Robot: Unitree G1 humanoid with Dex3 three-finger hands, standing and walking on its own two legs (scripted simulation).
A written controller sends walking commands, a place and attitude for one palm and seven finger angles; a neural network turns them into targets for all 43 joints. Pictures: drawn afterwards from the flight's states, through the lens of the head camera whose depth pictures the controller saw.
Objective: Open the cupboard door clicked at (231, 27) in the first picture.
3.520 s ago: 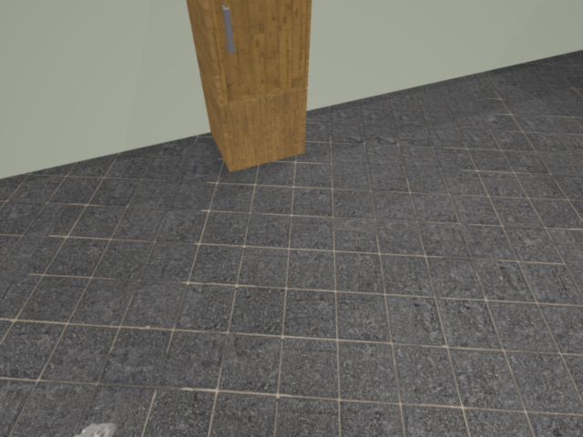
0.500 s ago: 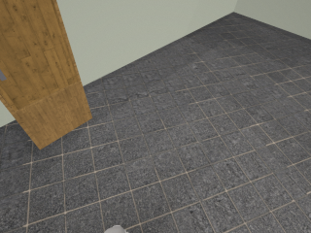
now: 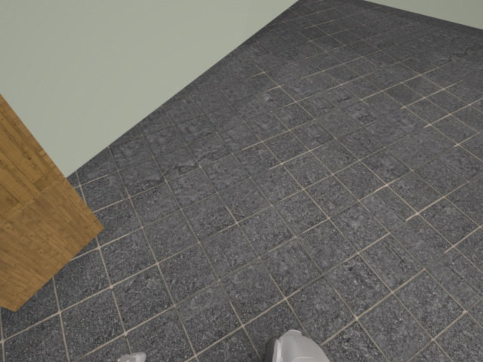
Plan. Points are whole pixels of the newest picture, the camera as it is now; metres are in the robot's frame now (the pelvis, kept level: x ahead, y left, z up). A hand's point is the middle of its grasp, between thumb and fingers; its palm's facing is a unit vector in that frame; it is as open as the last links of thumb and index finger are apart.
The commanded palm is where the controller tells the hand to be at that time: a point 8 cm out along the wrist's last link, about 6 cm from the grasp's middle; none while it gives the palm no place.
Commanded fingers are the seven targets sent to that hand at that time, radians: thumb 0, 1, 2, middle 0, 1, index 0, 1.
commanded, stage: turn to face it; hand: left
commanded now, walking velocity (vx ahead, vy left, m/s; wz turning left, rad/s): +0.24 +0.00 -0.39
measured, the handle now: out of the picture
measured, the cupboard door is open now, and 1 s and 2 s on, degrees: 0 0 0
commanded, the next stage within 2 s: take the last steps up to it in 1.82 s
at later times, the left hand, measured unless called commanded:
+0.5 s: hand (158, 331) +0.20 +0.17 -0.17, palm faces +0.19 -0.96 -0.19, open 7.3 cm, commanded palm none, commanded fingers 0.00 0.90 0.90 -0.20 -0.30 -0.20 -0.30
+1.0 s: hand (138, 309) +0.23 +0.21 -0.14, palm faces +0.41 -0.86 -0.29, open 7.4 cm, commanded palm none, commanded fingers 0.00 0.90 0.90 -0.20 -0.30 -0.20 -0.30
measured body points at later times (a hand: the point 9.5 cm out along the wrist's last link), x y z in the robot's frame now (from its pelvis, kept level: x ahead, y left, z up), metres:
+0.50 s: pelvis +0.16 -0.02 +0.00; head +0.18 +0.00 +0.45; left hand +0.19 +0.22 -0.15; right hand +0.28 -0.24 -0.14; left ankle +0.21 +0.10 -0.71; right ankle +0.15 -0.09 -0.73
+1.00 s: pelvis +0.20 -0.04 +0.00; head +0.24 -0.03 +0.45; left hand +0.21 +0.25 -0.12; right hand +0.36 -0.25 -0.14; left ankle +0.21 +0.09 -0.73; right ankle +0.25 -0.16 -0.72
